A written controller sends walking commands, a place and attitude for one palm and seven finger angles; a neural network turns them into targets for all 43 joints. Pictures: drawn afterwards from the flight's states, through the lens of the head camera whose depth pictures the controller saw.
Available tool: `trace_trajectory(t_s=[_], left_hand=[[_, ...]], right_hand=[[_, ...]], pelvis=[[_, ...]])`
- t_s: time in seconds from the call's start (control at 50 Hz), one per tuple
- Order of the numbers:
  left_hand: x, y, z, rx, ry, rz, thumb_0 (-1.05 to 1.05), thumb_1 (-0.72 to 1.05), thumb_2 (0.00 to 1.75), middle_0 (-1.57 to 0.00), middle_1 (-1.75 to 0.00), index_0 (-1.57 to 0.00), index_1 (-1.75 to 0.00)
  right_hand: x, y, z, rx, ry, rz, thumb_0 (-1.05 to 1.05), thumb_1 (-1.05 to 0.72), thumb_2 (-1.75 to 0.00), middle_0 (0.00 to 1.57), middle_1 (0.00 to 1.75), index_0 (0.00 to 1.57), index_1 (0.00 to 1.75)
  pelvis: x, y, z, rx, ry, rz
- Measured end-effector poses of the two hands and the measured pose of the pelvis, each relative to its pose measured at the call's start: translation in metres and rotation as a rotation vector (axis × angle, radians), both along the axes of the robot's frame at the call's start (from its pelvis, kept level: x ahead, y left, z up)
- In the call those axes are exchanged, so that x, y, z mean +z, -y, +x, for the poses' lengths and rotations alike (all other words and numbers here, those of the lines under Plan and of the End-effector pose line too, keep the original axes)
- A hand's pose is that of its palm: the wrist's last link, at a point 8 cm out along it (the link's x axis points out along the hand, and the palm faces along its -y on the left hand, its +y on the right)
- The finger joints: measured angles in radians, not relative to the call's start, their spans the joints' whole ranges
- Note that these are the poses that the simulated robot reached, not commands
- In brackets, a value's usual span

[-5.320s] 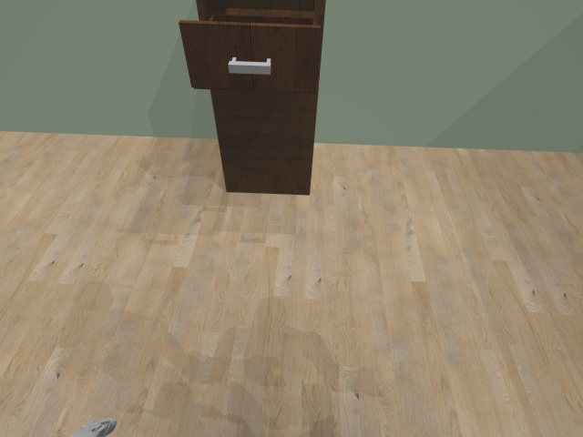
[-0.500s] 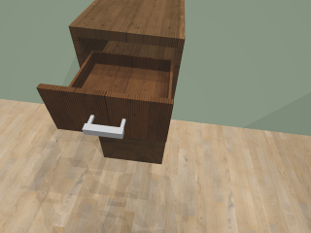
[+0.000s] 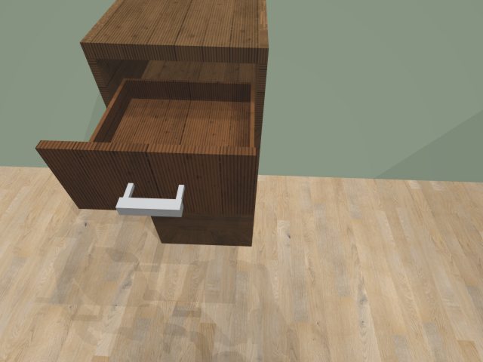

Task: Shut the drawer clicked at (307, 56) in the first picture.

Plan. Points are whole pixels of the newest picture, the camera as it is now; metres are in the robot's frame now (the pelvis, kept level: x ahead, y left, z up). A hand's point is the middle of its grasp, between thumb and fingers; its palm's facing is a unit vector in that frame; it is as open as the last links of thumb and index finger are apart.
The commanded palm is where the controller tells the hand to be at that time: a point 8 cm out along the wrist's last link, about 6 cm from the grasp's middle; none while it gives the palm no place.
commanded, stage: look again from close up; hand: left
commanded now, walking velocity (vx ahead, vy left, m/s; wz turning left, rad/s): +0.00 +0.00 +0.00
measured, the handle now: (153, 198) +0.39 +0.18 +0.04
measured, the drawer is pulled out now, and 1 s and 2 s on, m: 0.30 0.30 0.30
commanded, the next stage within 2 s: shuffle to correct the standing spot in 0.42 s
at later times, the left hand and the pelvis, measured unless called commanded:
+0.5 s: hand out of the picture +0.00 +0.18 -0.18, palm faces +0.01 -0.98 -0.20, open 7.3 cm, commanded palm none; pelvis -0.02 +0.00 +0.00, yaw -1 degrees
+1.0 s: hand out of the picture +0.00 +0.17 -0.18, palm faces +0.03 -0.98 -0.18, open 7.3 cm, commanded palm none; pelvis +0.04 +0.00 -0.01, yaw -1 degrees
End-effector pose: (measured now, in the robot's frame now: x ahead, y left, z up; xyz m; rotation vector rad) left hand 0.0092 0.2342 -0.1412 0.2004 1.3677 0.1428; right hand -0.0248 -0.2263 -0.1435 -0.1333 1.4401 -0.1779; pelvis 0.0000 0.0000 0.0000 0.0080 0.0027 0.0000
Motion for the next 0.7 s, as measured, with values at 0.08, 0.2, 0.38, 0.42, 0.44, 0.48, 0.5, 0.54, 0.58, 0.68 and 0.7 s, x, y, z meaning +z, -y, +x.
trace_trajectory(t_s=[0.08, 0.2, 0.38, 0.42, 0.44, 0.48, 0.5, 0.54, 0.58, 0.68, 0.7], left_hand=[[0.000, -0.004, 0.001, 0.001, 0.008, 0.021, 0.00, 0.91, 0.90, -0.20, -0.30, -0.20, -0.29], [0.000, -0.002, 0.009, 0.008, 0.057, 0.021, 0.00, 0.91, 0.90, -0.19, -0.30, -0.20, -0.29], [-0.001, 0.007, 0.003, 0.011, 0.088, -0.007, 0.00, 0.92, 0.90, -0.20, -0.30, -0.20, -0.29], [-0.002, 0.008, -0.003, 0.011, 0.078, -0.012, 0.00, 0.92, 0.90, -0.20, -0.30, -0.20, -0.29], [-0.002, 0.008, -0.006, 0.011, 0.072, -0.015, 0.00, 0.92, 0.90, -0.20, -0.30, -0.20, -0.29], [-0.003, 0.008, -0.013, 0.013, 0.056, -0.021, 0.00, 0.92, 0.90, -0.20, -0.30, -0.20, -0.29], [-0.003, 0.009, -0.017, 0.013, 0.047, -0.023, 0.00, 0.92, 0.90, -0.20, -0.30, -0.20, -0.29], [-0.003, 0.009, -0.025, 0.015, 0.027, -0.028, 0.00, 0.92, 0.90, -0.20, -0.30, -0.20, -0.29], [-0.004, 0.009, -0.033, 0.018, 0.009, -0.032, 0.00, 0.92, 0.90, -0.20, -0.30, -0.20, -0.29], [-0.003, 0.008, -0.047, 0.031, -0.039, -0.040, 0.00, 0.91, 0.90, -0.20, -0.30, -0.20, -0.29], [-0.003, 0.007, -0.049, 0.035, -0.046, -0.041, 0.00, 0.91, 0.90, -0.20, -0.30, -0.20, -0.29]], right_hand=[[-0.005, 0.000, 0.004, -0.010, 0.018, 0.008, 0.01, -0.91, -0.90, 0.19, 0.30, 0.20, 0.30], [-0.009, -0.003, 0.027, 0.005, 0.093, 0.018, 0.01, -0.91, -0.90, 0.19, 0.30, 0.20, 0.30], [-0.002, 0.002, 0.043, 0.029, 0.159, -0.002, 0.01, -0.92, -0.90, 0.19, 0.30, 0.20, 0.30], [0.000, 0.003, 0.041, 0.030, 0.160, -0.004, 0.01, -0.92, -0.90, 0.19, 0.30, 0.20, 0.30], [0.001, 0.002, 0.039, 0.031, 0.157, -0.005, 0.01, -0.92, -0.90, 0.19, 0.30, 0.20, 0.30], [0.002, 0.002, 0.034, 0.031, 0.147, -0.005, 0.01, -0.92, -0.90, 0.19, 0.30, 0.20, 0.30], [0.002, 0.001, 0.031, 0.030, 0.140, -0.005, 0.01, -0.92, -0.90, 0.19, 0.30, 0.20, 0.30], [0.002, 0.000, 0.025, 0.027, 0.123, -0.002, 0.01, -0.92, -0.90, 0.19, 0.30, 0.20, 0.30], [0.002, -0.002, 0.017, 0.026, 0.103, 0.001, 0.01, -0.92, -0.90, 0.19, 0.30, 0.20, 0.30], [0.000, -0.009, -0.004, 0.011, 0.038, 0.016, 0.01, -0.91, -0.90, 0.19, 0.30, 0.20, 0.30], [-0.001, -0.010, -0.008, 0.007, 0.025, 0.019, 0.01, -0.91, -0.90, 0.19, 0.30, 0.20, 0.30]], pelvis=[[-0.003, 0.000, 0.003, -0.002, 0.002, -0.006], [-0.005, 0.000, 0.002, -0.007, 0.024, -0.005], [-0.003, -0.001, -0.011, -0.014, 0.043, -0.003], [-0.002, -0.001, -0.014, -0.015, 0.043, -0.002], [-0.002, -0.001, -0.016, -0.015, 0.043, -0.003], [-0.001, -0.001, -0.019, -0.016, 0.041, -0.003], [-0.001, -0.001, -0.020, -0.016, 0.040, -0.004], [0.000, -0.002, -0.023, -0.016, 0.038, -0.004], [0.000, -0.003, -0.024, -0.015, 0.036, -0.005], [0.001, -0.006, -0.020, -0.012, 0.027, -0.011], [0.001, -0.006, -0.018, -0.012, 0.024, -0.012]])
